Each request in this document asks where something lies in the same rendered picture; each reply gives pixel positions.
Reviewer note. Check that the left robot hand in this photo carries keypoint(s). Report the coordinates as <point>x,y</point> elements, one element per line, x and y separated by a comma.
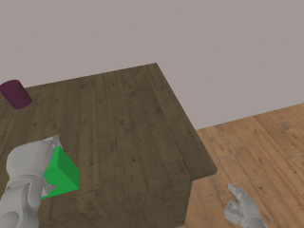
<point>33,158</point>

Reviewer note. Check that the robot left forearm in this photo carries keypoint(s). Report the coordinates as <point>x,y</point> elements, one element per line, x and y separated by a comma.
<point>20,202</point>

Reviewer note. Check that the sponge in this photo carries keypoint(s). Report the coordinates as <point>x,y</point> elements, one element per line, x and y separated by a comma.
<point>61,172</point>

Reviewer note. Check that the robot right forearm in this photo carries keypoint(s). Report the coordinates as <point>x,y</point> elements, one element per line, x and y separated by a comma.
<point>254,223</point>

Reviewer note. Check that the table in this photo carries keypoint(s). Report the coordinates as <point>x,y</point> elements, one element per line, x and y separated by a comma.
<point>127,133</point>

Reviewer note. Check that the right robot hand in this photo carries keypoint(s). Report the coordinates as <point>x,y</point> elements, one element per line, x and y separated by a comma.
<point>246,208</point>

